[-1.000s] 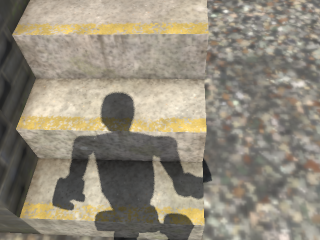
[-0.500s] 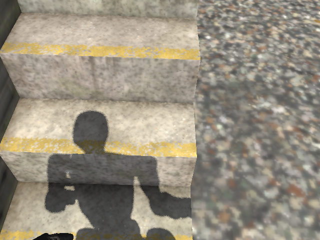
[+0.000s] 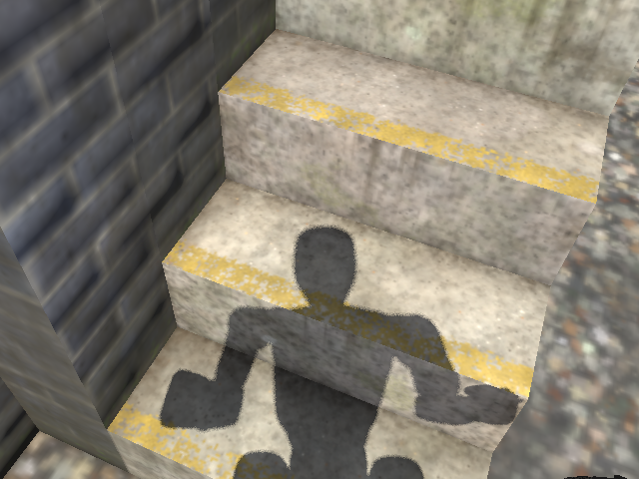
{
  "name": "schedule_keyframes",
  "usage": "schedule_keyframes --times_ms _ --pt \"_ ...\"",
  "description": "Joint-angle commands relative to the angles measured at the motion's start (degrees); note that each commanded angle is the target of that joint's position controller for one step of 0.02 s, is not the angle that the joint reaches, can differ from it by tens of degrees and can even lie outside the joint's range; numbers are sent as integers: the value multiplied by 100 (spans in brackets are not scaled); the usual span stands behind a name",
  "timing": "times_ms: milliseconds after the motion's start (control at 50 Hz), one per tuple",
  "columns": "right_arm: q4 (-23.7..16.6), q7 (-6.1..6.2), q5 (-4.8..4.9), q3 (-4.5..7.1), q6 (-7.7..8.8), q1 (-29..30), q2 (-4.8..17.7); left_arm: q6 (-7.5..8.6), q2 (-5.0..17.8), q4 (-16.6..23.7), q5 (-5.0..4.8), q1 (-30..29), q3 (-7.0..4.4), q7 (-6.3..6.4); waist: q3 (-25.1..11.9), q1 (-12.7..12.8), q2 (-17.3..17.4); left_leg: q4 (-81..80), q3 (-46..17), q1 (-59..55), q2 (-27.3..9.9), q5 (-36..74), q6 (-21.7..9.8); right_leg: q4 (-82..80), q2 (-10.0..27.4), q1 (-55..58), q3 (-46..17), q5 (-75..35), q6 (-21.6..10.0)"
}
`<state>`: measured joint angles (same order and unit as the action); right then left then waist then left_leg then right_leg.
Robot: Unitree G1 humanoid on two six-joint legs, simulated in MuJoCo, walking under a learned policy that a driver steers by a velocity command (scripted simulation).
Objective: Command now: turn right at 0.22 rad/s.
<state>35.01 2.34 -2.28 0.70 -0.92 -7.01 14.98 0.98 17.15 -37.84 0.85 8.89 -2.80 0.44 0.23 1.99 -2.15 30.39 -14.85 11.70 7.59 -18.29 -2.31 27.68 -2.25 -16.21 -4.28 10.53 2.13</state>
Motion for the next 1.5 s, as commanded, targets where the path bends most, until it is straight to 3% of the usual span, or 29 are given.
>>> schedule_keyframes --times_ms 20,120,200,320,360,380,400,460,520,580,660,740,780,800,820,860,920,980,1000,1020,1040,1100,1220,1340,1380,1400,1420,1440,1500 --pt "-55 -42 -183 220 214 -890 892 186 1170 676 -73 -504 -280 16 -25 -657 -97 -9 291 853 -419 -288 99 -372 1008 921 -1299 -2589 -907" --pt "-481 163 141 294 197 149 906 188 1105 471 -105 436 -396 28 -567 20 -946 2334 635 1912 -115 -1888 755 -709 1658 1695 -3209 -2843 -1850" --pt "-370 69 267 266 240 41 582 -31 963 661 -255 -51 -449 262 -565 -201 -332 1912 718 1639 -200 -1135 778 -696 1090 1075 -2616 -1964 -1286" --pt "1 -131 343 393 348 -645 675 -324 948 928 -278 -275 -526 265 -812 -374 -926 -580 955 47 -126 322 488 -540 691 375 -2828 -1033 -882" --pt "58 -22 234 571 335 -946 1299 -298 398 903 -250 202 -349 161 -923 -290 212 -1521 -333 -1461 -1728 295 -117 919 -173 -1098 -1998 1811 -338" --pt "-68 -32 -136 599 315 -561 1578 -209 398 1032 -203 229 -382 145 -435 -182 1542 -1953 -1898 -741 -2801 75 -918 2599 -796 -2230 -1233 2570 -36" --pt "-143 -16 -249 537 359 -317 1302 -143 964 1064 -168 257 -508 95 -201 -49 1360 -2064 -1722 -165 -3134 242 -1195 3654 -95 -2270 -1026 2220 128" --pt "-305 141 76 369 320 461 767 -302 997 687 -139 661 -549 120 1 172 533 -1595 111 202 -2021 1040 -721 4796 115 -2066 -527 988 350" --pt "-203 245 34 312 240 -74 821 -344 663 956 -179 193 -384 147 -34 -190 564 -1472 912 -115 -1922 1966 -931 4778 347 -2363 -3 507 557" --pt "74 172 61 332 137 -947 931 -292 340 1208 -108 -280 -208 163 -303 -551 630 -1386 500 -852 -2139 2371 -1324 3961 237 -2230 -244 1081 605" --pt "84 -87 167 185 221 -356 600 -276 -84 939 10 26 -27 133 -437 -201 908 -1431 606 -328 -1933 1829 -1138 1626 395 -472 -5 1591 350" --pt "277 -169 405 447 188 -742 1266 -273 382 764 -147 122 -200 224 -91 -228 1315 -1070 -14 -383 -1860 2794 -1023 -570 -165 251 347 529 57" --pt "271 -113 480 419 262 -756 1092 -277 659 691 -124 429 -284 289 -519 -120 971 -737 -49 449 -1707 2519 -574 -793 342 1603 29 -519 -353" --pt "121 -134 377 317 333 -612 656 -333 915 630 -8 827 -344 342 -885 -57 -2 265 484 1517 -1290 1240 -245 -302 1248 2605 -529 -2523 -760" --pt "308 151 645 421 351 -1303 909 -452 632 984 177 449 -311 -147 -1063 155 -1605 -50 1132 1300 -971 -1092 364 -819 688 1809 131 2983 -1400" --pt "412 242 526 588 275 -1101 1142 -328 -3 1373 148 -488 -167 -399 25 50 -1939 2534 2159 666 -662 -57 548 -1467 1163 -328 -414 3477 -1678" --pt "228 168 574 405 240 -578 535 -104 69 1138 -135 105 -165 -493 918 45 -875 1728 1937 1536 -1161 -1039 -9 -1686 1236 465 -351 2342 -1567" --pt "855 27 537 484 372 -2028 540 -92 98 1305 89 -15 -236 -321 420 -560 191 454 2165 -309 -903 -437 -394 -90 743 145 527 1786 -1273" --pt "1196 -5 435 583 430 -3080 721 -97 -14 1585 197 -471 -213 -244 427 -1013 1017 201 1447 -1411 -1092 -462 -490 1586 356 -1087 989 1461 -886" --pt "995 -22 472 806 521 -3320 1694 -63 -307 2042 223 -623 -106 -214 519 -932 2872 -1468 -3034 -1945 -2973 -1948 -1626 3630 -559 -3197 915 2933 -159" --pt "865 27 446 664 593 -2791 1259 -44 -31 2042 173 -570 -211 -211 342 -736 1767 -2305 -4195 -1529 -3202 -3966 -1521 4331 -315 -3266 -506 2428 -74" --pt "462 186 267 643 611 -1553 1304 -34 377 1831 165 -80 -391 -261 1080 52 764 -1829 -2133 -685 -2667 -1383 -863 4786 207 -3188 -452 896 -110" --pt "145 408 273 687 195 -1227 1378 -56 -264 1828 226 -169 -149 -382 467 -61 1387 -1428 -127 -290 -1829 2814 -443 3525 13 -1587 474 969 237" --pt "-518 389 359 708 13 185 1360 16 348 1173 -57 1348 -331 -407 -399 803 1662 -331 -148 -743 -1795 4992 -61 284 300 598 681 -509 85" --pt "-464 359 455 572 100 -110 934 87 23 814 20 1318 -194 -362 -352 657 327 1531 376 -430 -1190 3469 -98 -1299 87 1336 1028 -1838 -167" --pt "-525 371 296 416 36 -233 381 119 50 942 15 941 -57 -457 -320 328 -1110 3141 655 831 -522 -1519 33 -550 725 1833 353 -3977 -575" --pt "-552 432 171 298 -11 -795 -10 146 533 1069 188 989 -71 -492 -798 -160 -2557 5634 804 1625 273 -3247 447 -448 1844 1872 -1376 -6813 -1579" --pt "-359 419 257 461 -31 -1576 531 116 857 1045 104 715 -264 -474 -1156 -449 -2244 6712 1026 2051 46 -2984 571 -1038 2239 1945 -2220 -4842 -2358" --pt "-492 387 138 453 101 323 946 -111 430 955 -166 656 -167 -288 -194 213 -737 5002 1693 2010 -607 -1898 477 -1038 1154 1183 -1147 -1908 -1803"
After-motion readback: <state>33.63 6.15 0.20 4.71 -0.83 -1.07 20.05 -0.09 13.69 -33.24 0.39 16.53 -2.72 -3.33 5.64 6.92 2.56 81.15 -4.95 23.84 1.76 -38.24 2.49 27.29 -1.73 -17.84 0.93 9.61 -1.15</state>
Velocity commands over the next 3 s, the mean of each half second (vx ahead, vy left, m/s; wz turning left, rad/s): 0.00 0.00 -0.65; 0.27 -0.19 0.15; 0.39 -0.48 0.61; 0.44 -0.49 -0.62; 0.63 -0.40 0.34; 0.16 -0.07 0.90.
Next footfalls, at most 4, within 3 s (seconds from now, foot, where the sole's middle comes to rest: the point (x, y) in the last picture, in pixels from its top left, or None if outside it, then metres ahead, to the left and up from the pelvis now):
0.34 left None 0.08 0.11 -0.77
0.78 right None -0.07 -0.08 -0.77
1.40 right None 0.22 -0.26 -0.77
1.66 left None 0.18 -0.12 -0.77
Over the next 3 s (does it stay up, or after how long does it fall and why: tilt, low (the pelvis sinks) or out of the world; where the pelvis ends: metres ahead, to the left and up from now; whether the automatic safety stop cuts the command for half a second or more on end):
stays up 0.32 -0.59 0.00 its command is cut before an obstacle from the start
